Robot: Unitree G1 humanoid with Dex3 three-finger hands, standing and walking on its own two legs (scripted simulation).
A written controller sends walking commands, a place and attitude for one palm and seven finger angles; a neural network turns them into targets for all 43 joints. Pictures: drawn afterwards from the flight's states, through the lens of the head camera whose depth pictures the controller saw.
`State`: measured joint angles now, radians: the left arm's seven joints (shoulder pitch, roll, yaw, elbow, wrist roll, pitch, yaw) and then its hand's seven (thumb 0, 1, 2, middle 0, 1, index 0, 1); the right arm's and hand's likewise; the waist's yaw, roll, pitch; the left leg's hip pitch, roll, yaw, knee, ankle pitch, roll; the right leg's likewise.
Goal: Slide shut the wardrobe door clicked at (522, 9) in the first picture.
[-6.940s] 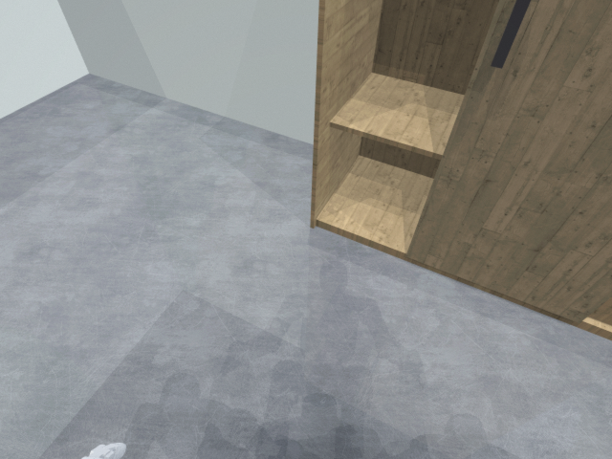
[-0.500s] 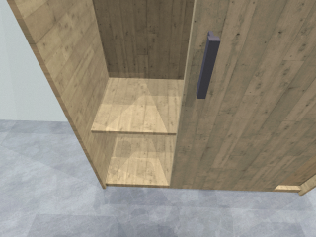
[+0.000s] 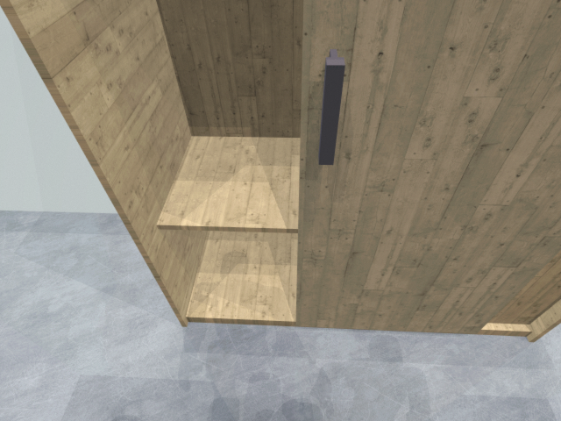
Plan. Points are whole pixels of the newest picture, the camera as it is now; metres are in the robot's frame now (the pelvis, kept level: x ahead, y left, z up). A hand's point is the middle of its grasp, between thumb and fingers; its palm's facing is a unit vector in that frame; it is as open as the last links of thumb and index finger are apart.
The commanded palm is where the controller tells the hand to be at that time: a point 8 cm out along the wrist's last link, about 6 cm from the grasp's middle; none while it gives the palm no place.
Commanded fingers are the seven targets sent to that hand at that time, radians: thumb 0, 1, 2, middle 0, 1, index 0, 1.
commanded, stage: look again from close up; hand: right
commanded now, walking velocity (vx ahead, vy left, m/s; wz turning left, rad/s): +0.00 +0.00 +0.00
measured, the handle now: (329, 109) +0.54 -0.05 +0.18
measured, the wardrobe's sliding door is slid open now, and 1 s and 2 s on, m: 0.41 0.41 0.41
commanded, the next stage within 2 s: shuffle to correct the standing spot in 1.38 s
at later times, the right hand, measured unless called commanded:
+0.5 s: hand out of the picture -0.06 -0.14 -0.18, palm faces +0.04 +0.99 -0.16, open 7.4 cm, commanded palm none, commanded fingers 0.00 -0.90 -0.90 0.20 0.30 0.20 0.30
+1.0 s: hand out of the picture -0.02 -0.13 -0.18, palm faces +0.03 +0.98 -0.17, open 7.4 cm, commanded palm none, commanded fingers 0.00 -0.90 -0.90 0.20 0.30 0.20 0.30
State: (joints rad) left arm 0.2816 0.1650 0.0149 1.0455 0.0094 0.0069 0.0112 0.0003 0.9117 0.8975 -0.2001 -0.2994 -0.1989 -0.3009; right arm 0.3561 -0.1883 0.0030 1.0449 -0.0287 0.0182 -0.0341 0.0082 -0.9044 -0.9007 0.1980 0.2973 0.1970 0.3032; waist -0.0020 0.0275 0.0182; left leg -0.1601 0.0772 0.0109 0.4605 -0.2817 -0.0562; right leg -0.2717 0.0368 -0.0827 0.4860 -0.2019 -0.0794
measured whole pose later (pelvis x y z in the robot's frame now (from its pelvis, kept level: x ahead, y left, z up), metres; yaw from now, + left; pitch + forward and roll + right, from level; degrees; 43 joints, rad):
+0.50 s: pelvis -0.01 +0.01 +0.00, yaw +0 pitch -1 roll +0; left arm 0.29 0.14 0.02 1.11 0.01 0.01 0.01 0.01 0.92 0.90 -0.20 -0.30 -0.20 -0.30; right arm 0.40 -0.11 0.01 1.10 -0.03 0.00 -0.04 0.01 -0.90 -0.90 0.20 0.30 0.20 0.30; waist 0.00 0.00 0.01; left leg -0.17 0.06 0.02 0.47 -0.27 -0.05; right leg -0.28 0.02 -0.07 0.47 -0.18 -0.06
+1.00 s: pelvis +0.00 +0.03 +0.00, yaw +0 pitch -1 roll +1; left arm 0.30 0.14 0.02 1.11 0.01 0.01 0.01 0.00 0.91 0.90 -0.20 -0.30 -0.20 -0.30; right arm 0.35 -0.12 0.00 1.08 -0.02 -0.01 -0.04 0.01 -0.90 -0.90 0.20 0.30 0.20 0.30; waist 0.01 -0.01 0.03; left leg -0.17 0.03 0.03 0.48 -0.29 -0.03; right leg -0.28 -0.01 -0.06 0.49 -0.19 -0.03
